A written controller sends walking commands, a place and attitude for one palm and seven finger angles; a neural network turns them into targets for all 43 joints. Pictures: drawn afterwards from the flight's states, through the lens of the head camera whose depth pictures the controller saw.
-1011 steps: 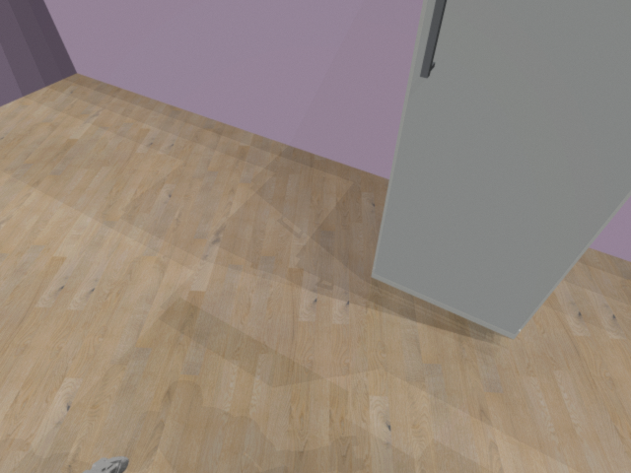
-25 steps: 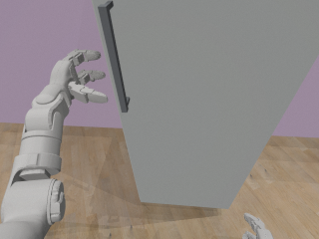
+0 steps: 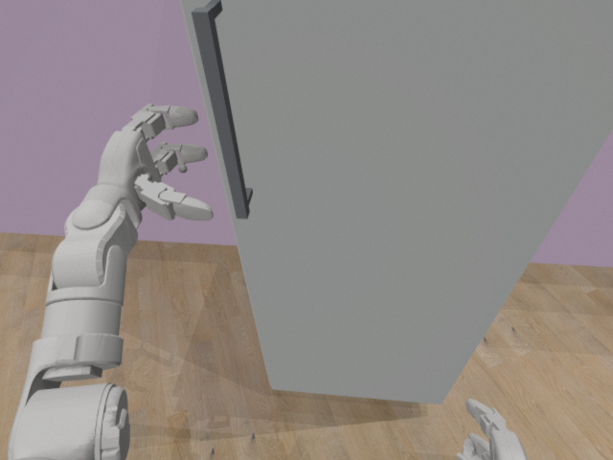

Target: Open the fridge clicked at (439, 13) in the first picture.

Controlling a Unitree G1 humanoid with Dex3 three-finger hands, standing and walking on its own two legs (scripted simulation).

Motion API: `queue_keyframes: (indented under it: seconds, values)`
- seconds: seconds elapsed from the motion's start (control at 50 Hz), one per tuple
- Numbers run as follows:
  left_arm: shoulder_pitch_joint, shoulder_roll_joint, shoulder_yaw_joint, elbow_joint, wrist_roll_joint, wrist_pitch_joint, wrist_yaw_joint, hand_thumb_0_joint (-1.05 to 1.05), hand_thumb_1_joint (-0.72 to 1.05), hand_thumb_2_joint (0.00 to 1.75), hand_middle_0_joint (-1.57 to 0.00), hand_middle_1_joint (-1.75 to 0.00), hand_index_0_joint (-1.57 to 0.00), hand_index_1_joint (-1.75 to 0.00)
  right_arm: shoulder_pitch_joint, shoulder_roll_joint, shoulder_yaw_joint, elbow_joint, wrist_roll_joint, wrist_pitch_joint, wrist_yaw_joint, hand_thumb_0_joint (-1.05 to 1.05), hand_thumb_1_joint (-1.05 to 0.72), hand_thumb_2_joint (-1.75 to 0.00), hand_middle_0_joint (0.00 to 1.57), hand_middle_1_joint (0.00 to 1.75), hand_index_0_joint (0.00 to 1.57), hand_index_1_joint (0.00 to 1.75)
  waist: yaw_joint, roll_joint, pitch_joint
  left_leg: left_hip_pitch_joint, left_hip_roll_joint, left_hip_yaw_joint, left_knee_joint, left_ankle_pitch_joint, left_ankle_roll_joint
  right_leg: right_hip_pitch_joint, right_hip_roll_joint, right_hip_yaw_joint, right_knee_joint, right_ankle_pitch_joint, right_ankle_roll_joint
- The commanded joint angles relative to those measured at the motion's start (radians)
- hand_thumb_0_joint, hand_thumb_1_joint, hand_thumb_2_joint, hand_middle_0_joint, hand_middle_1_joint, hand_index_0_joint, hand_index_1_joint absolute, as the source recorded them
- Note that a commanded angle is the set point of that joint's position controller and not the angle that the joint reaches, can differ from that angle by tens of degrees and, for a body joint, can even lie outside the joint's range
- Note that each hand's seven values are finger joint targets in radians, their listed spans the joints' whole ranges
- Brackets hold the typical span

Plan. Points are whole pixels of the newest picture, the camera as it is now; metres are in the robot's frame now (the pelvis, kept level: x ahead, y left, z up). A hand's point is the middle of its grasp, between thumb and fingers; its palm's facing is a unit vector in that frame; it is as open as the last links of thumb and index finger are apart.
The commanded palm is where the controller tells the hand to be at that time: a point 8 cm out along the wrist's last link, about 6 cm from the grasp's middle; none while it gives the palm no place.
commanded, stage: move the hooked fingers beside the handle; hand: left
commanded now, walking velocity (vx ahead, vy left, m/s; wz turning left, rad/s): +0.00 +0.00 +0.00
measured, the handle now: (230, 126) +0.45 +0.12 +0.24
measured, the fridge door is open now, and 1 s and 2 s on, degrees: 0 0 0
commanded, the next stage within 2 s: feel for the door with the fingertips in 0.16 s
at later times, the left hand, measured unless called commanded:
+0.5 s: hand (194, 155) +0.39 +0.15 +0.24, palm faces -0.03 -1.00 -0.02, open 14.0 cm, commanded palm +0.37 +0.20 +0.23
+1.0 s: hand (204, 154) +0.40 +0.15 +0.23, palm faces -0.02 -1.00 -0.01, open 14.0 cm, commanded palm +0.38 +0.19 +0.23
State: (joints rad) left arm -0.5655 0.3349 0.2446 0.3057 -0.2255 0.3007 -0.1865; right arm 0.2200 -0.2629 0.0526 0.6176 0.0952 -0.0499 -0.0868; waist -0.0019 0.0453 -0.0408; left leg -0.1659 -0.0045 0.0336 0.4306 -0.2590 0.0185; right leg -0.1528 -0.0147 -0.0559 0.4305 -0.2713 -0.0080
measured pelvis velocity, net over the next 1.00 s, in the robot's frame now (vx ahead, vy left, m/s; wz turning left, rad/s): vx -0.01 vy -0.01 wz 0.00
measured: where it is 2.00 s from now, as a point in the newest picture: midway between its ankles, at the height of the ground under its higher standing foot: outside the picture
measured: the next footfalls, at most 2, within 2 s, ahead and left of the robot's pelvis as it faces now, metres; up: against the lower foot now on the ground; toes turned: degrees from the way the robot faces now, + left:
none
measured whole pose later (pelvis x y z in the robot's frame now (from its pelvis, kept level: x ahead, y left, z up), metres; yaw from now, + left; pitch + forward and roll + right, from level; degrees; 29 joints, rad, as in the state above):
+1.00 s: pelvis -0.01 -0.01 +0.00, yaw +0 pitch -1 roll +0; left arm -0.69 0.32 0.20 0.43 -0.22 0.33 -0.12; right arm 0.22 -0.26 0.05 0.64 0.10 -0.02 -0.09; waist -0.01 0.05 -0.05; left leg -0.17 0.00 0.03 0.43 -0.25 0.01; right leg -0.15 -0.01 -0.06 0.42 -0.26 -0.02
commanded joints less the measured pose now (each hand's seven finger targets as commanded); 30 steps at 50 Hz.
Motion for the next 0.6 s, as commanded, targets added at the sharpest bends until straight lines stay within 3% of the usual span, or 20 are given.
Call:
queue_keyframes:
  seconds: [0.0,0.06,0.08,0.1,0.12,0.16,0.18,0.22,0.26,0.3,0.32,0.36,0.4,0.42,0.48,0.54,0.58]
  values:
    - [-0.588,0.24,0.062,-0.234,-0.013,-0.1,0.014,0.0,-0.5,0.3,-0.3,-1.2,-0.3,-1.2,-0.119,-0.101,-0.037,-0.134,-0.006,-0.063,-0.011,0.0,-0.9,-0.9,0.2,0.3,0.2,0.3,-0.015,0.012,-0.291,0.187,0.012,-0.042,-0.005,0.364,0.022,0.016,0.01,0.012,-0.029,0.384,-0.019]
    - [-0.475,0.249,0.07,-0.048,0.005,-0.014,0.016,0.0,-0.5,0.3,-0.3,-1.2,-0.3,-1.2,-0.103,-0.12,-0.043,-0.113,0.001,-0.039,-0.01,0.0,-0.9,-0.9,0.2,0.3,0.2,0.3,-0.004,-0.021,-0.189,0.111,0.012,-0.038,-0.021,0.294,0.018,-0.011,0.009,0.008,-0.047,0.327,-0.019]
    - [-0.475,0.193,0.016,-0.018,0.006,0.013,0.008,0.0,-0.5,0.3,-0.3,-1.2,-0.3,-1.2,-0.108,-0.116,-0.038,-0.117,0.005,-0.032,-0.01,0.0,-0.9,-0.9,0.2,0.3,0.2,0.3,-0.015,0.001,-0.165,0.096,0.009,-0.036,-0.025,0.28,0.018,-0.029,0.005,0.008,-0.048,0.316,-0.018]
    - [-0.467,0.193,0.015,0.009,0.006,0.033,0.005,0.0,-0.5,0.3,-0.3,-1.2,-0.3,-1.2,-0.104,-0.116,-0.04,-0.118,0.008,-0.026,-0.009,0.0,-0.9,-0.9,0.2,0.3,0.2,0.3,-0.015,-0.018,-0.154,0.087,0.011,-0.038,-0.023,0.265,0.016,-0.04,0.006,0.006,-0.05,0.304,-0.018]
    - [-0.478,0.153,-0.022,0.005,0.003,0.041,-0.003,0.0,-0.5,0.3,-0.3,-1.2,-0.3,-1.2,-0.104,-0.117,-0.041,-0.124,0.008,-0.024,-0.006,0.0,-0.9,-0.9,0.2,0.3,0.2,0.3,-0.023,-0.02,-0.16,0.092,0.012,-0.04,-0.021,0.269,0.017,-0.045,0.005,0.004,-0.046,0.309,-0.018]
    - [-0.453,0.184,0.009,-0.002,-0.01,0.031,-0.007,0.0,-0.5,0.3,-0.3,-1.2,-0.3,-1.2,-0.104,-0.124,-0.047,-0.135,0.004,-0.02,-0.005,0.0,-0.9,-0.9,0.2,0.3,0.2,0.3,-0.013,-0.072,-0.197,0.099,0.013,-0.045,-0.014,0.285,0.021,-0.021,0.005,0.004,-0.044,0.328,-0.018]
    - [-0.498,0.212,0.033,-0.083,-0.018,0.006,-0.009,0.0,-0.5,0.3,-0.3,-1.2,-0.3,-1.2,-0.112,-0.121,-0.048,-0.151,0.002,-0.021,-0.007,0.0,-0.9,-0.9,0.2,0.3,0.2,0.3,-0.009,-0.09,-0.254,0.114,0.01,-0.047,-0.012,0.311,0.025,0.011,0.004,0.007,-0.037,0.358,-0.018]
    - [-0.561,0.256,0.07,-0.189,-0.026,-0.05,-0.009,0.0,-0.5,0.3,-0.3,-1.2,-0.3,-1.2,-0.128,-0.113,-0.045,-0.168,-0.002,-0.032,-0.01,0.0,-0.9,-0.9,0.2,0.3,0.2,0.3,-0.004,-0.088,-0.326,0.147,0.006,-0.044,-0.002,0.349,0.029,0.05,0.003,0.014,-0.024,0.406,-0.017]
    - [-0.596,0.287,0.092,-0.229,-0.029,-0.104,0.001,0.0,-0.5,0.3,-0.3,-1.2,-0.3,-1.2,-0.126,-0.108,-0.043,-0.16,-0.009,-0.038,-0.013,0.0,-0.9,-0.9,0.2,0.3,0.2,0.3,-0.007,-0.083,-0.331,0.164,0.009,-0.04,-0.006,0.351,0.032,0.058,0.004,0.019,-0.031,0.405,-0.012]
    - [-0.632,0.246,0.062,-0.256,-0.02,-0.137,0.01,0.0,-0.5,0.3,-0.3,-1.2,-0.3,-1.2,-0.127,-0.099,-0.038,-0.152,-0.008,-0.05,-0.013,0.0,-0.9,-0.9,0.2,0.3,0.2,0.3,-0.016,-0.045,-0.334,0.182,0.009,-0.039,-0.006,0.343,0.033,0.044,0.008,0.019,-0.029,0.381,-0.016]
    - [-0.622,0.216,0.042,-0.242,-0.019,-0.137,0.015,0.0,-0.5,0.3,-0.3,-1.2,-0.3,-1.2,-0.123,-0.095,-0.036,-0.146,-0.007,-0.054,-0.012,0.0,-0.9,-0.9,0.2,0.3,0.2,0.3,-0.018,-0.021,-0.314,0.185,0.01,-0.04,-0.006,0.335,0.03,0.023,0.011,0.016,-0.031,0.365,-0.017]
    - [-0.571,0.23,0.051,-0.194,-0.005,-0.117,0.027,0.0,-0.5,0.3,-0.3,-1.2,-0.3,-1.2,-0.115,-0.105,-0.041,-0.132,-0.006,-0.052,-0.008,0.0,-0.9,-0.9,0.2,0.3,0.2,0.3,-0.009,0.021,-0.289,0.173,0.012,-0.04,-0.007,0.332,0.024,0.021,0.008,0.017,-0.039,0.351,-0.02]
    - [-0.543,0.177,0.014,-0.17,0.0,-0.075,0.032,0.0,-0.5,0.3,-0.3,-1.2,-0.3,-1.2,-0.122,-0.099,-0.039,-0.134,-0.001,-0.048,-0.005,0.0,-0.9,-0.9,0.2,0.3,0.2,0.3,-0.009,0.049,-0.252,0.155,0.01,-0.038,-0.013,0.317,0.02,0.003,0.008,0.013,-0.041,0.34,-0.022]
    - [-0.536,0.147,-0.011,-0.15,-0.001,-0.051,0.032,0.0,-0.5,0.3,-0.3,-1.2,-0.3,-1.2,-0.118,-0.102,-0.04,-0.13,0.0,-0.047,-0.003,0.0,-0.9,-0.9,0.2,0.3,0.2,0.3,-0.015,0.04,-0.237,0.144,0.01,-0.038,-0.015,0.308,0.019,-0.005,0.009,0.01,-0.042,0.338,-0.021]
    - [-0.486,0.136,-0.011,-0.101,-0.011,0.005,0.033,0.0,-0.5,0.3,-0.3,-1.2,-0.3,-1.2,-0.122,-0.111,-0.043,-0.133,0.002,-0.03,-0.003,0.0,-0.9,-0.9,0.2,0.3,0.2,0.3,-0.007,-0.032,-0.204,0.108,0.013,-0.04,-0.026,0.283,0.021,-0.001,0.008,0.005,-0.05,0.321,-0.018]
    - [-0.514,0.116,-0.007,-0.176,-0.024,0.007,0.048,0.0,-0.5,0.3,-0.3,-1.2,-0.3,-1.2,-0.137,-0.103,-0.045,-0.146,-0.002,-0.036,0.0,0.0,-0.9,-0.9,0.2,0.3,0.2,0.3,-0.003,-0.079,-0.254,0.127,0.012,-0.043,-0.017,0.304,0.024,0.011,0.01,0.002,-0.036,0.338,-0.015]
    - [-0.494,0.152,0.035,-0.235,-0.028,-0.017,0.066,0.0,-0.5,0.3,-0.3,-1.2,-0.3,-1.2,-0.145,-0.103,-0.045,-0.155,-0.009,-0.036,0.0,0.0,-0.9,-0.9,0.2,0.3,0.2,0.3,0.014,-0.115,-0.296,0.136,0.013,-0.041,-0.021,0.337,0.028,0.053,0.01,0.007,-0.033,0.371,-0.014]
